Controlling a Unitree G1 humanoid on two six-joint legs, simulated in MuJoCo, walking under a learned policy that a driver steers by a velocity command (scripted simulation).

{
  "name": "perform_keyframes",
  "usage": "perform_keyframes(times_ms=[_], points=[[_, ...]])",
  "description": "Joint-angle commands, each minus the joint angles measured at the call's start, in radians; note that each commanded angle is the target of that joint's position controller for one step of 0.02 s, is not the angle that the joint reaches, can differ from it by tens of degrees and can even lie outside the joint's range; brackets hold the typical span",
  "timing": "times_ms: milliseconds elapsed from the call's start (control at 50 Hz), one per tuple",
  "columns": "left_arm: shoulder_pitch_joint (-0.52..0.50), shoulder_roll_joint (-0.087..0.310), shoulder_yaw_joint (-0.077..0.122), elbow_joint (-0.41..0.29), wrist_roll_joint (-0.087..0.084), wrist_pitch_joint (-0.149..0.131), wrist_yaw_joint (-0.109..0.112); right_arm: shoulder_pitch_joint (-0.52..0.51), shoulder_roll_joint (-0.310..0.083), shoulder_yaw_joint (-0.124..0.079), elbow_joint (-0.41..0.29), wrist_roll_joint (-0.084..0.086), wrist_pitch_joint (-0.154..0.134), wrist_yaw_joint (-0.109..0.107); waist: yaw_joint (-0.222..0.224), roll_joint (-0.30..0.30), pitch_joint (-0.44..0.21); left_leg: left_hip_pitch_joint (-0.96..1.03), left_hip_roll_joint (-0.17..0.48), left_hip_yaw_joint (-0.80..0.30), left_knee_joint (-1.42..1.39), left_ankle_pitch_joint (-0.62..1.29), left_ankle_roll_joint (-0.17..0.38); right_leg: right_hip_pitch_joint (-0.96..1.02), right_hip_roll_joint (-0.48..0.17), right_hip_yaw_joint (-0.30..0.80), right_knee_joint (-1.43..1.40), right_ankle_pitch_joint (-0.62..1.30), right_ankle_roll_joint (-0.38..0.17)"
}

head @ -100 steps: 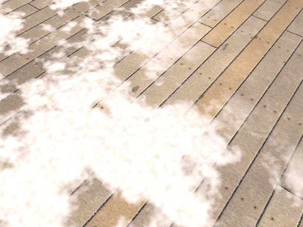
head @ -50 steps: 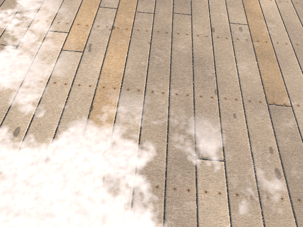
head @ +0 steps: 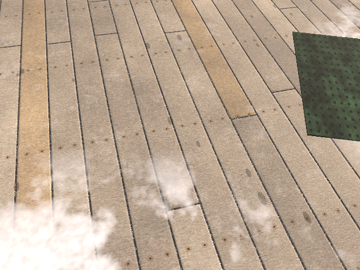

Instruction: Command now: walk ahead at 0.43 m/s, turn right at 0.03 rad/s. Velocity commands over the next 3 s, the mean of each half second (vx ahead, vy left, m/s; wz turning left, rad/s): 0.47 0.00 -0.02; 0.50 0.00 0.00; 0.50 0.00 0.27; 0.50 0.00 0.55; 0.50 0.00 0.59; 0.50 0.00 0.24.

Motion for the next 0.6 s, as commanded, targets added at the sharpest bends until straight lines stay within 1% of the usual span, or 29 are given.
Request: perform_keyframes(times_ms=[20, 60, 80, 100, 120, 140, 160, 180, 200, 220, 240, 260, 280, 300, 320, 340, 380, 440, 480, 500, 520, 560, 600], points=[[-0.195, 0.033, -0.003, -0.118, -0.005, -0.023, -0.002, 0.043, -0.16, -0.033, -0.013, -0.002, -0.015, -0.005, -0.025, 0.156, 0.107, -0.066, 0.247, -0.117, -0.035, 0.345, 0.148, -0.026, 0.028, -0.053, -0.114, 0.012, -0.017], [-0.177, 0.045, 0.0, -0.116, -0.005, -0.026, 0.005, 0.033, -0.173, -0.035, -0.004, -0.002, -0.014, -0.009, -0.003, 0.159, 0.1, -0.062, 0.273, -0.114, -0.001, 0.453, 0.136, 0.055, 0.043, -0.062, -0.159, -0.012, -0.05], [-0.135, 0.054, 0.006, -0.105, -0.006, -0.028, 0.012, 0.017, -0.18, -0.036, -0.001, -0.002, -0.013, -0.011, 0.025, 0.161, 0.082, -0.064, 0.277, -0.103, 0.049, 0.57, 0.123, 0.13, 0.063, -0.066, -0.183, -0.033, -0.069], [-0.051, 0.069, 0.015, -0.077, -0.006, -0.033, 0.02, 0.005, -0.189, -0.037, 0.003, -0.002, -0.011, -0.011, 0.068, 0.154, 0.036, -0.063, 0.267, -0.081, 0.156, 0.734, 0.107, 0.246, 0.093, -0.073, -0.217, -0.048, -0.089], [0.104, 0.089, 0.028, -0.022, -0.002, -0.042, 0.031, -0.004, -0.186, -0.035, 0.006, 0.002, -0.007, -0.01, 0.137, 0.117, -0.051, -0.102, 0.226, -0.035, 0.344, 0.8, 0.085, 0.441, 0.118, -0.081, -0.278, -0.024, -0.114], [0.273, 0.148, 0.047, 0.019, 0.017, -0.053, 0.045, -0.008, -0.163, -0.025, -0.012, 0.006, -0.007, -0.009, 0.203, 0.053, -0.165, -0.271, 0.181, 0.0, 0.602, 0.583, 0.066, 0.692, -0.022, 0.069, -0.307, -0.136, -0.153], [0.371, 0.269, 0.077, 0.035, 0.03, -0.052, 0.053, 0.099, -0.031, 0.005, -0.047, 0.036, -0.006, 0.001, 0.169, -0.22, -0.327, -0.609, 0.012, 0.058, 0.998, -0.068, 0.015, 0.969, -0.35, 0.593, -0.41, -0.37, -0.279], [0.323, 0.207, 0.065, 0.038, -0.008, -0.046, 0.048, 0.029, -0.146, -0.024, -0.03, 0.005, -0.004, -0.007, 0.17, -0.088, -0.275, -0.688, 0.005, -0.076, 1.095, -0.216, 0.039, 0.852, -0.345, 0.742, -0.529, -0.413, -0.274], [0.203, 0.165, 0.052, 0.027, -0.015, -0.046, 0.046, -0.046, -0.155, -0.033, -0.058, 0.004, -0.006, -0.002, 0.116, -0.049, -0.111, -0.722, 0.065, -0.082, 1.107, -0.126, 0.054, 0.71, -0.303, 0.56, -0.528, -0.38, -0.25], [0.138, 0.104, 0.037, 0.02, -0.014, -0.054, 0.041, -0.081, -0.136, -0.026, -0.062, 0.006, -0.013, 0.005, 0.092, -0.005, -0.045, -0.693, 0.102, -0.074, 1.054, -0.051, 0.057, 0.591, -0.259, 0.445, -0.555, -0.245, -0.233], [0.111, 0.071, 0.026, 0.027, -0.015, -0.063, 0.04, -0.092, -0.118, -0.026, -0.056, -0.001, -0.007, 0.009, 0.061, -0.003, 0.001, -0.653, 0.129, -0.063, 1.004, -0.021, 0.057, 0.51, -0.195, 0.335, -0.577, -0.132, -0.195], [0.11, 0.06, 0.021, 0.04, -0.021, -0.07, 0.043, -0.053, -0.103, -0.022, -0.048, -0.013, 0.005, 0.015, 0.033, -0.047, -0.001, -0.604, 0.14, -0.054, 0.97, -0.008, 0.045, 0.461, -0.177, 0.278, -0.591, -0.066, -0.187], [0.123, 0.046, 0.018, 0.05, -0.019, -0.079, 0.042, -0.047, -0.093, -0.02, -0.035, -0.019, 0.016, 0.019, 0.027, -0.038, -0.002, -0.58, 0.144, -0.046, 0.961, 0.001, 0.036, 0.442, -0.161, 0.247, -0.604, -0.004, -0.188], [0.144, 0.046, 0.018, 0.064, -0.024, -0.088, 0.042, -0.053, -0.084, -0.019, -0.036, -0.022, 0.024, 0.024, 0.021, -0.029, 0.006, -0.586, 0.144, -0.034, 0.953, 0.007, 0.027, 0.433, -0.153, 0.221, -0.615, 0.049, -0.198], [0.157, 0.052, 0.019, 0.076, -0.026, -0.093, 0.042, -0.073, -0.081, -0.019, -0.039, -0.023, 0.029, 0.028, 0.015, -0.015, 0.013, -0.611, 0.15, -0.026, 0.938, 0.025, 0.02, 0.435, -0.145, 0.197, -0.633, 0.058, -0.202], [0.178, 0.061, 0.021, 0.088, -0.028, -0.097, 0.043, -0.116, -0.081, -0.02, -0.053, -0.024, 0.033, 0.031, 0.019, -0.013, 0.035, -0.656, 0.159, -0.016, 0.91, 0.054, 0.011, 0.444, -0.147, 0.18, -0.648, 0.091, -0.207], [0.223, 0.054, 0.018, 0.115, -0.03, -0.097, 0.044, -0.21, -0.082, -0.019, -0.081, -0.025, 0.037, 0.033, 0.035, -0.004, 0.064, -0.733, 0.172, 0.002, 0.847, 0.12, -0.009, 0.469, -0.133, 0.146, -0.668, 0.132, -0.21], [0.267, 0.047, 0.012, 0.143, -0.032, -0.095, 0.044, -0.336, -0.068, -0.01, -0.123, -0.02, 0.032, 0.035, 0.058, 0.002, 0.081, -0.762, 0.164, 0.032, 0.69, 0.213, -0.027, 0.498, -0.108, 0.095, -0.664, 0.229, -0.201], [0.297, 0.049, 0.01, 0.161, -0.031, -0.096, 0.046, -0.408, -0.053, -0.001, -0.144, -0.016, 0.028, 0.036, 0.077, -0.001, 0.084, -0.729, 0.142, 0.057, 0.579, 0.266, -0.026, 0.515, -0.1, 0.067, -0.656, 0.297, -0.191], [0.323, 0.044, 0.008, 0.174, -0.031, -0.096, 0.049, -0.44, -0.053, 0.001, -0.151, -0.015, 0.027, 0.035, 0.089, 0.004, 0.086, -0.725, 0.127, 0.073, 0.54, 0.281, -0.02, 0.544, -0.096, 0.058, -0.65, 0.346, -0.183], [0.336, 0.058, 0.009, 0.182, -0.028, -0.096, 0.051, -0.465, -0.048, 0.005, -0.163, -0.013, 0.026, 0.034, 0.094, -0.017, 0.086, -0.713, 0.122, 0.075, 0.501, 0.285, -0.013, 0.564, -0.113, 0.062, -0.644, 0.359, -0.188], [0.359, 0.058, 0.008, 0.202, -0.023, -0.092, 0.058, -0.506, -0.061, 0.003, -0.178, -0.013, 0.023, 0.03, 0.101, -0.006, 0.093, -0.711, 0.107, 0.077, 0.448, 0.27, 0.008, 0.634, -0.136, 0.064, -0.625, 0.413, -0.188], [0.354, 0.068, 0.01, 0.214, -0.017, -0.087, 0.065, -0.501, -0.073, -0.001, -0.183, -0.012, 0.017, 0.027, 0.084, -0.008, 0.088, -0.679, 0.088, 0.079, 0.407, 0.21, 0.037, 0.695, -0.158, 0.061, -0.576, 0.527, -0.183]])
Next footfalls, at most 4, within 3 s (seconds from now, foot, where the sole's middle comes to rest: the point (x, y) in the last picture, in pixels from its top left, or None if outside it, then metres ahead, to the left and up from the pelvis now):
0.14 right None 0.23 -0.12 -0.78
0.68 left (160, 255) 0.55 0.05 -0.78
1.22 right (201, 184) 0.85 -0.13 -0.78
1.78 left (146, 144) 1.07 0.11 -0.78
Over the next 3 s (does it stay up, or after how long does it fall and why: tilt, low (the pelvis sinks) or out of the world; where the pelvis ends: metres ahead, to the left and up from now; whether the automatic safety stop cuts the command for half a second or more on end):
stays up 1.44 0.38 0.00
